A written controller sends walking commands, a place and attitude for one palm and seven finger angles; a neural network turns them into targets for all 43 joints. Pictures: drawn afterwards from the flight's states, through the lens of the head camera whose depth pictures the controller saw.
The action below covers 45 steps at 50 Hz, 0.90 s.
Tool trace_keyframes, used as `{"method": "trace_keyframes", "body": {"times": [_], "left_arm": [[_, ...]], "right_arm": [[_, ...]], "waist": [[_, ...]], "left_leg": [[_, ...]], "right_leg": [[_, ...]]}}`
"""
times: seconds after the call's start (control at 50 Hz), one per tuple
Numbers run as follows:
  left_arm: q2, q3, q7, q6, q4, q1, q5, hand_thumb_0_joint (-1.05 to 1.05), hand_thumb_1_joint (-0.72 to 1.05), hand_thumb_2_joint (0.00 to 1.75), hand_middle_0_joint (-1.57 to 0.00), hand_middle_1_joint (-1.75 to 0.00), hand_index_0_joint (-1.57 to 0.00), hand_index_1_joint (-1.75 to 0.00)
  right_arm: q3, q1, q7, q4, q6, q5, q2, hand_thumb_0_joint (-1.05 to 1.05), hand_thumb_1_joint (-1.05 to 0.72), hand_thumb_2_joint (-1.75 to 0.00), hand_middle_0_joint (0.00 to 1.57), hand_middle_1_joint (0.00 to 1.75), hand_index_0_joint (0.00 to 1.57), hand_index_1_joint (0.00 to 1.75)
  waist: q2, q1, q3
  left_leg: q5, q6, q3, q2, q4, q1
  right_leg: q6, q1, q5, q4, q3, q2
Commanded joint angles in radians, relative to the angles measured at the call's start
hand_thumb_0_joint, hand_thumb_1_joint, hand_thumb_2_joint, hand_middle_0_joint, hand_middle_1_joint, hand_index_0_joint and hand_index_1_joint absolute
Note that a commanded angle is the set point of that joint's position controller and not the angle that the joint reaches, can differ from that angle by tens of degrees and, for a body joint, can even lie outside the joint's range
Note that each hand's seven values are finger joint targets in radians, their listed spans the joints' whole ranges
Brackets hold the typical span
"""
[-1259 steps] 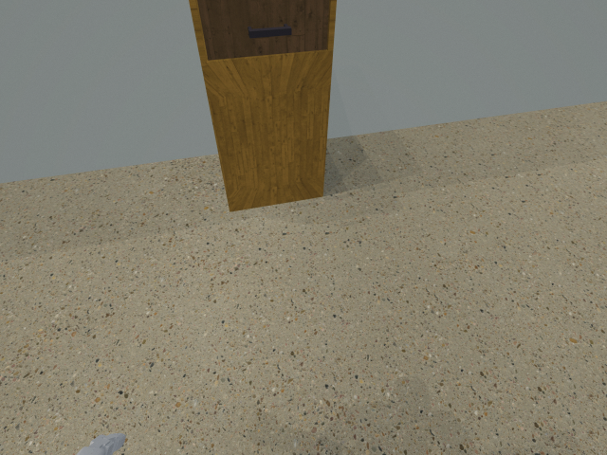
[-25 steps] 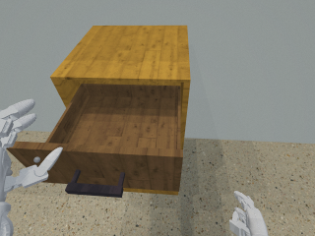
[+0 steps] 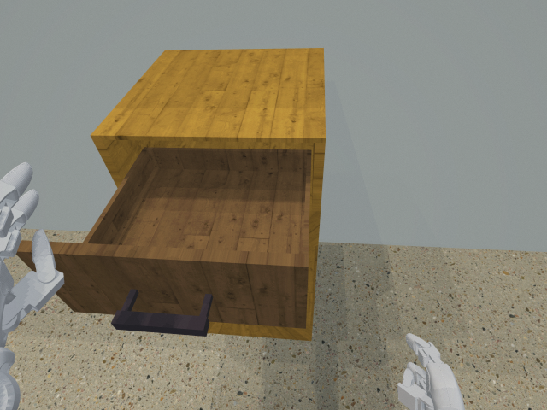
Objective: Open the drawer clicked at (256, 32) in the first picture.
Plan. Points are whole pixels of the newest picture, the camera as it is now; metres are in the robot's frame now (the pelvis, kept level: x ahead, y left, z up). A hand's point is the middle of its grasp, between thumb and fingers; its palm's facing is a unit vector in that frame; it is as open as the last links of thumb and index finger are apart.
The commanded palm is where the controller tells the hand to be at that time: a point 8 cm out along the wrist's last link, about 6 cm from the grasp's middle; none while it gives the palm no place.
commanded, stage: step back with the hand held close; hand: left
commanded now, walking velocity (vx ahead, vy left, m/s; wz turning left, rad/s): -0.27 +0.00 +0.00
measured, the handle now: (165, 310) +0.24 +0.20 +0.03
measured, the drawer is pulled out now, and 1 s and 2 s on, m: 0.28 0.28 0.28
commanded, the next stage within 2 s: stop stepping back and stand still in 1.00 s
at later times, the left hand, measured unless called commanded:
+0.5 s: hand out of the picture +0.13 +0.26 +0.21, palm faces +0.38 -0.75 -0.53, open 7.4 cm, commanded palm +0.06 +0.31 +0.22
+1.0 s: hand out of the picture +0.05 +0.24 +0.21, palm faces +0.37 -0.79 -0.49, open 7.5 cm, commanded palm -0.02 +0.29 +0.22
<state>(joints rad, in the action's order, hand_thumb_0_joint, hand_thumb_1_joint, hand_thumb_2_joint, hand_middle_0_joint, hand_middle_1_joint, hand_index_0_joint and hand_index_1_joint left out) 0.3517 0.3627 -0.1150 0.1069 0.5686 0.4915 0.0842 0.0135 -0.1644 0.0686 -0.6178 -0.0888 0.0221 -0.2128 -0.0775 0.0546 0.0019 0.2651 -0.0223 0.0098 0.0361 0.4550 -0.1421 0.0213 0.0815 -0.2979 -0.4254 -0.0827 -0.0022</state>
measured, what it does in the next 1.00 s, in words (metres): walks backwards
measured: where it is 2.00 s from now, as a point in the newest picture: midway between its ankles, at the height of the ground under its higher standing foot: outside the picture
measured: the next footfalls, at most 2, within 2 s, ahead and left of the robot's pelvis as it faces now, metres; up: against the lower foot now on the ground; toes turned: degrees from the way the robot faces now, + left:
right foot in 1.02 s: -0.18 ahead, -0.11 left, +0.00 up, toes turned -3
left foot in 1.32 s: -0.27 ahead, +0.11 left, +0.00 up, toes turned +7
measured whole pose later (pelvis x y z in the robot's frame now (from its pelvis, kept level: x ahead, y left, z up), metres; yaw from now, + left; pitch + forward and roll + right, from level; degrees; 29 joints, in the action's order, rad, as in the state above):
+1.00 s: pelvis -0.16 +0.01 -0.01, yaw -1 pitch +2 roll -1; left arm 0.46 0.50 -0.13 0.24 0.76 0.55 0.07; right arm 0.02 -0.16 0.02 -0.59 -0.14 -0.01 -0.17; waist 0.02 0.01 0.04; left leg 0.14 0.00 0.03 0.05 0.55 -0.45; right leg -0.02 0.28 -0.36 -0.65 -0.03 0.00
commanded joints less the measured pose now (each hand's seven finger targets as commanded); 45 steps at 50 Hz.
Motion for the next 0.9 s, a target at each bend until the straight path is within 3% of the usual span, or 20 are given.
{"method": "trace_keyframes", "body": {"times": [0.0, 0.04, 0.12, 0.18, 0.28, 0.36, 0.46, 0.5, 0.54, 0.6, 0.62, 0.66, 0.68, 0.7, 0.72, 0.74, 0.78, 0.8, 0.84, 0.88], "left_arm": [[0.250, 0.178, -0.001, 0.104, 0.194, -0.122, -0.007, 0.00, 0.90, 0.90, -0.20, -0.30, -0.20, -0.30], [0.203, 0.140, 0.004, 0.107, 0.180, -0.041, -0.010, 0.00, 0.90, 0.90, -0.20, -0.30, -0.20, -0.30], [0.216, 0.174, -0.005, 0.116, 0.233, 0.085, -0.005, 0.00, 0.90, 0.90, -0.20, -0.30, -0.20, -0.30], [0.248, 0.214, -0.013, 0.124, 0.291, 0.121, -0.001, 0.00, 0.90, 0.90, -0.20, -0.30, -0.20, -0.30], [0.265, 0.241, -0.029, 0.139, 0.362, 0.159, 0.002, 0.00, 0.90, 0.90, -0.20, -0.30, -0.20, -0.30], [0.270, 0.259, -0.038, 0.151, 0.357, 0.156, -0.003, 0.00, 0.90, 0.90, -0.20, -0.30, -0.20, -0.30], [0.249, 0.246, -0.042, 0.164, 0.328, 0.089, -0.015, 0.00, 0.90, 0.90, -0.20, -0.30, -0.20, -0.30], [0.265, 0.257, -0.047, 0.165, 0.317, 0.069, -0.019, 0.00, 0.90, 0.90, -0.20, -0.30, -0.20, -0.30], [0.249, 0.236, -0.047, 0.169, 0.311, 0.054, -0.018, 0.00, 0.90, 0.90, -0.20, -0.30, -0.20, -0.30], [0.273, 0.226, -0.060, 0.162, 0.313, 0.002, -0.015, 0.00, 0.90, 0.90, -0.20, -0.30, -0.20, -0.30], [0.239, 0.189, -0.059, 0.156, 0.315, -0.006, -0.013, 0.00, 0.90, 0.90, -0.20, -0.30, -0.20, -0.30], [0.241, 0.200, -0.061, 0.145, 0.297, -0.021, -0.021, 0.00, 0.90, 0.90, -0.20, -0.30, -0.20, -0.30], [0.243, 0.208, -0.062, 0.144, 0.294, -0.018, -0.022, 0.00, 0.90, 0.90, -0.20, -0.30, -0.20, -0.30], [0.265, 0.224, -0.066, 0.144, 0.304, -0.020, -0.025, 0.00, 0.90, 0.90, -0.20, -0.30, -0.20, -0.30], [0.238, 0.212, -0.067, 0.154, 0.317, -0.007, -0.029, 0.00, 0.90, 0.90, -0.20, -0.30, -0.20, -0.30], [0.236, 0.216, -0.067, 0.167, 0.344, -0.014, -0.034, 0.00, 0.90, 0.90, -0.20, -0.30, -0.20, -0.30], [0.255, 0.243, -0.059, 0.190, 0.355, 0.002, -0.036, 0.00, 0.90, 0.90, -0.20, -0.30, -0.20, -0.30], [0.267, 0.251, -0.062, 0.194, 0.386, 0.011, -0.035, 0.00, 0.90, 0.90, -0.20, -0.30, -0.20, -0.30], [0.231, 0.217, -0.050, 0.198, 0.417, 0.033, -0.032, 0.00, 0.90, 0.90, -0.20, -0.30, -0.20, -0.30], [0.227, 0.210, -0.039, 0.193, 0.418, 0.054, -0.030, 0.00, 0.90, 0.90, -0.20, -0.30, -0.20, -0.30]], "right_arm": [[-0.035, 0.101, 0.006, 0.181, -0.018, 0.010, -0.099, 0.00, -0.90, -0.90, 0.20, 0.30, 0.20, 0.30], [-0.035, 0.109, 0.010, 0.192, -0.009, 0.011, -0.103, 0.00, -0.90, -0.90, 0.20, 0.30, 0.20, 0.30], [-0.051, 0.104, 0.009, 0.214, 0.013, 0.013, -0.115, 0.00, -0.90, -0.90, 0.20, 0.30, 0.20, 0.30], [-0.062, 0.109, 0.011, 0.234, 0.029, 0.016, -0.114, 0.00, -0.90, -0.90, 0.20, 0.30, 0.20, 0.30], [-0.067, 0.104, 0.016, 0.243, 0.022, 0.012, -0.119, 0.00, -0.90, -0.90, 0.20, 0.30, 0.20, 0.30], [-0.067, 0.089, 0.013, 0.235, 0.000, 0.002, -0.121, 0.00, -0.90, -0.90, 0.20, 0.30, 0.20, 0.30], [-0.063, 0.069, 0.005, 0.222, -0.040, 0.002, -0.131, 0.00, -0.90, -0.90, 0.20, 0.30, 0.20, 0.30], [-0.063, 0.067, 0.004, 0.217, -0.050, 0.005, -0.137, 0.00, -0.90, -0.90, 0.20, 0.30, 0.20, 0.30], [-0.059, 0.059, 0.000, 0.219, -0.056, 0.009, -0.125, 0.00, -0.90, -0.90, 0.20, 0.30, 0.20, 0.30], [-0.067, 0.042, 0.002, 0.171, -0.051, 0.007, -0.128, 0.00, -0.90, -0.90, 0.20, 0.30, 0.20, 0.30], [-0.057, 0.050, 0.000, 0.162, -0.050, 0.001, -0.111, 0.00, -0.90, -0.90, 0.20, 0.30, 0.20, 0.30], [-0.042, 0.073, 0.002, 0.166, -0.048, -0.007, -0.099, 0.00, -0.90, -0.90, 0.20, 0.30, 0.20, 0.30], [-0.039, 0.079, 0.005, 0.168, -0.048, -0.008, -0.101, 0.00, -0.90, -0.90, 0.20, 0.30, 0.20, 0.30], [-0.042, 0.096, 0.011, 0.178, -0.046, -0.007, -0.118, 0.00, -0.90, -0.90, 0.20, 0.30, 0.20, 0.30], [-0.044, 0.092, 0.015, 0.195, -0.047, -0.008, -0.134, 0.00, -0.90, -0.90, 0.20, 0.30, 0.20, 0.30], [-0.046, 0.092, 0.010, 0.207, -0.053, -0.010, -0.130, 0.00, -0.90, -0.90, 0.20, 0.30, 0.20, 0.30], [-0.055, 0.068, -0.004, 0.199, -0.065, -0.026, -0.111, 0.00, -0.90, -0.90, 0.20, 0.30, 0.20, 0.30], [-0.061, 0.069, -0.006, 0.194, -0.071, -0.030, -0.109, 0.00, -0.90, -0.90, 0.20, 0.30, 0.20, 0.30], [-0.066, 0.039, -0.027, 0.176, -0.089, -0.029, -0.114, 0.00, -0.90, -0.90, 0.20, 0.30, 0.20, 0.30], [-0.067, 0.044, -0.040, 0.169, -0.099, -0.019, -0.121, 0.00, -0.90, -0.90, 0.20, 0.30, 0.20, 0.30]], "waist": [[0.119, -0.057, -0.013], [0.118, -0.062, -0.054], [0.065, -0.058, -0.157], [0.103, -0.060, -0.185], [0.002, -0.054, -0.190], [-0.066, -0.045, -0.165], [-0.092, -0.053, -0.101], [-0.045, -0.057, -0.090], [0.065, -0.065, -0.077], [0.229, -0.078, -0.073], [0.242, -0.080, -0.073], [0.246, -0.081, -0.059], [0.186, -0.081, -0.039], [0.081, -0.076, -0.007], [-0.097, -0.067, 0.000], [-0.191, -0.057, -0.026], [-0.205, -0.059, -0.090], [-0.201, -0.056, -0.106], [-0.125, -0.050, -0.159], [-0.130, -0.047, -0.201]], "left_leg": [[-0.210, 0.051, -0.020, 0.006, 0.078, -0.009], [-0.234, 0.053, -0.020, 0.009, 0.092, -0.015], [-0.370, 0.053, -0.032, 0.036, 0.059, -0.025], [-0.417, 0.050, -0.039, 0.047, 0.076, -0.051], [-0.428, 0.054, -0.104, 0.086, 0.013, -0.108], [-0.316, 0.073, -0.144, 0.136, -0.072, -0.205], [0.022, 0.093, -0.148, 0.167, -0.117, -0.373], [0.141, 0.086, -0.135, 0.140, -0.093, -0.404], [0.214, 0.068, -0.099, 0.079, 0.009, -0.359], [0.156, 0.018, -0.015, -0.033, 0.369, -0.115], [0.135, 0.020, -0.018, -0.037, 0.423, -0.093], [0.111, 0.029, -0.031, -0.015, 0.302, -0.110], [0.090, 0.033, -0.043, 0.005, 0.159, -0.121], [0.082, 0.048, -0.099, 0.053, -0.011, -0.168], [0.036, 0.084, -0.223, 0.150, -0.141, -0.280], [-0.079, 0.120, -0.306, 0.241, -0.169, -0.356], [-0.109, 0.140, -0.276, 0.271, -0.185, -0.379], [-0.223, 0.150, -0.278, 0.273, -0.154, -0.330], [-0.561, 0.154, -0.220, 0.254, -0.040, -0.147], [-0.668, 0.137, -0.186, 0.232, -0.002, -0.029]], "right_leg": [[-0.005, 0.165, 0.481, 0.118, 0.105, 0.150], [-0.002, 0.158, 0.473, 0.089, 0.091, 0.164], [-0.007, 0.092, 0.450, 0.020, 0.060, 0.146], [-0.006, 0.086, 0.460, -0.010, 0.058, 0.142], [-0.013, 0.087, 0.344, -0.069, 0.041, 0.096], [-0.027, 0.082, 0.141, -0.145, 0.027, 0.054], [-0.027, 0.068, 0.002, -0.191, 0.044, 0.050], [-0.019, 0.066, 0.043, -0.150, 0.075, 0.069], [-0.003, 0.176, -0.026, -0.029, 0.145, 0.122], [0.089, 0.470, -0.210, 0.200, 0.294, 0.291], [0.104, 0.487, -0.185, 0.205, 0.268, 0.321], [0.079, 0.435, -0.073, 0.143, 0.187, 0.288], [0.053, 0.402, -0.053, 0.091, 0.151, 0.249], [0.018, 0.366, -0.064, 0.012, 0.114, 0.180], [-0.021, 0.278, -0.039, -0.143, 0.061, 0.082], [-0.031, 0.207, -0.021, -0.294, 0.048, 0.034], [-0.026, 0.192, -0.183, -0.469, 0.080, 0.025], [-0.025, 0.225, -0.190, -0.500, 0.093, 0.019], [-0.035, 0.274, -0.144, -0.411, 0.078, 0.015], [-0.040, 0.286, -0.086, -0.319, 0.053, 0.008]]}}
